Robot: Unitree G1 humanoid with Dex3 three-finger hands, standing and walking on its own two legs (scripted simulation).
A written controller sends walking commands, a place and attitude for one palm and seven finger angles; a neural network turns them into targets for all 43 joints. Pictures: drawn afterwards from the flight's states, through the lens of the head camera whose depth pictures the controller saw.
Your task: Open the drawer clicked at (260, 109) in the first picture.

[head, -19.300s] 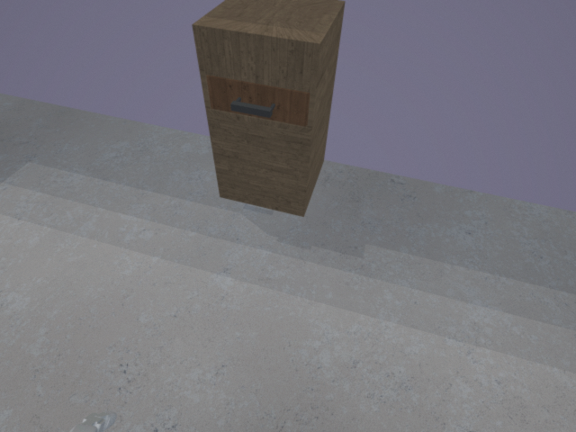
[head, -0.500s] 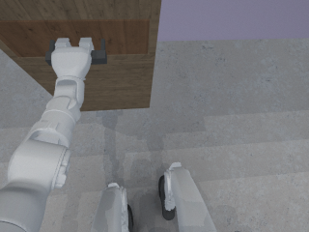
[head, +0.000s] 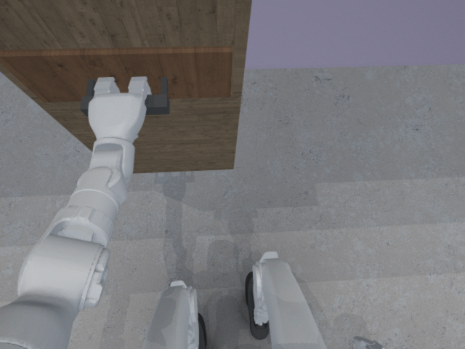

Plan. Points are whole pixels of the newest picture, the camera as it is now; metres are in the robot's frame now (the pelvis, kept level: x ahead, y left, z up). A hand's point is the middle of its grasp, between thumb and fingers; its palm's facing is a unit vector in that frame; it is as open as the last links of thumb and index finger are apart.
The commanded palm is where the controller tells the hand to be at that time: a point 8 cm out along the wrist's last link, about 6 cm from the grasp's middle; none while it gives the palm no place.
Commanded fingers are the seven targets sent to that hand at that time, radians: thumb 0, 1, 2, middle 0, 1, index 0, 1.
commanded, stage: pull the drawer open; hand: left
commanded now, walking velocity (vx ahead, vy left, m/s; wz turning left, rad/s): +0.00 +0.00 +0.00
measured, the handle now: (127, 94) +0.57 +0.14 -0.04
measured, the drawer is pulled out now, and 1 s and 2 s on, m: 0.01 0.05 0.08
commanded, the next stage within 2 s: none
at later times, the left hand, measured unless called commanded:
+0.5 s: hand (129, 135) +0.50 +0.14 -0.06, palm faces -0.05 -0.04 -1.00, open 6.2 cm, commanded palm +0.45 +0.15 -0.02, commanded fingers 0.00 0.90 0.90 -0.40 -1.35 -0.40 -1.35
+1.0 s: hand (128, 147) +0.47 +0.15 -0.06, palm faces -0.05 -0.04 -1.00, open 6.2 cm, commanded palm +0.43 +0.15 -0.02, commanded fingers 0.00 0.90 0.90 -0.40 -1.35 -0.40 -1.35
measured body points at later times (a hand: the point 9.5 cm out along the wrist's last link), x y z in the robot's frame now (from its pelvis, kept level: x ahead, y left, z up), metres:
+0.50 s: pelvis +0.01 +0.00 +0.01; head +0.20 -0.01 +0.42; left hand +0.49 +0.15 -0.01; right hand +0.06 -0.26 -0.14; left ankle -0.02 +0.11 -0.58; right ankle +0.08 -0.11 -0.58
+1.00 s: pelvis +0.00 +0.00 +0.01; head +0.18 -0.01 +0.42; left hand +0.47 +0.15 -0.01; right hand +0.06 -0.27 -0.14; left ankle -0.02 +0.11 -0.58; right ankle +0.08 -0.11 -0.58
